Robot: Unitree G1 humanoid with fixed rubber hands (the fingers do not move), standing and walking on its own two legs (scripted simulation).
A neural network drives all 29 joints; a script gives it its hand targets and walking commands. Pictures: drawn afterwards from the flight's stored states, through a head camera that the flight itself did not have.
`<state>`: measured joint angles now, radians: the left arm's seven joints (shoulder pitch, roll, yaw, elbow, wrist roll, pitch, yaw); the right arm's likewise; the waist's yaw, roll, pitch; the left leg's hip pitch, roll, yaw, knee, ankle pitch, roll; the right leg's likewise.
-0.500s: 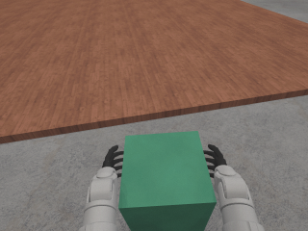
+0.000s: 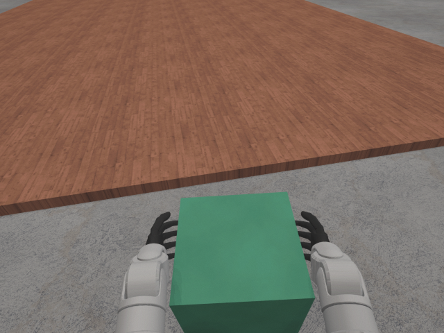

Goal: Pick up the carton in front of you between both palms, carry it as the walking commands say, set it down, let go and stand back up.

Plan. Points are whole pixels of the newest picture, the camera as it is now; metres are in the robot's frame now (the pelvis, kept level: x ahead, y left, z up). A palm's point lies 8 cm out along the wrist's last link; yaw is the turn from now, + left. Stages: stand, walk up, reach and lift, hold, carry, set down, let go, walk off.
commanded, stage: hold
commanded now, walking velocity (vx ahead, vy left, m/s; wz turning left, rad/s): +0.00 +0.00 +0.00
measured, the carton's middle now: (238, 272) +0.28 +0.00 -0.03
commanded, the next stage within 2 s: carry in 0.58 s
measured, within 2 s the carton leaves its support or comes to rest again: neither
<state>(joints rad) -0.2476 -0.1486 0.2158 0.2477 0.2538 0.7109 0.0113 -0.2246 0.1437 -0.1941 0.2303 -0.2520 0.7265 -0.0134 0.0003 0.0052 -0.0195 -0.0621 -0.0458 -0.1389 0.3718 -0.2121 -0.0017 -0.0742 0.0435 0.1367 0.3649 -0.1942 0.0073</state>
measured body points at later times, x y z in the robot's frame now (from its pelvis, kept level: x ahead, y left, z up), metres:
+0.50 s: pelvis -0.01 +0.00 +0.00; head -0.06 +0.00 +0.45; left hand +0.29 +0.15 +0.05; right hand +0.29 -0.15 +0.04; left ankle +0.00 +0.12 -0.75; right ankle +0.01 -0.13 -0.75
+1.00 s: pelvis +0.10 +0.01 -0.01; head +0.08 +0.01 +0.44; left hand +0.40 +0.16 +0.08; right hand +0.39 -0.14 +0.07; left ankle +0.00 +0.13 -0.75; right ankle +0.14 -0.09 -0.74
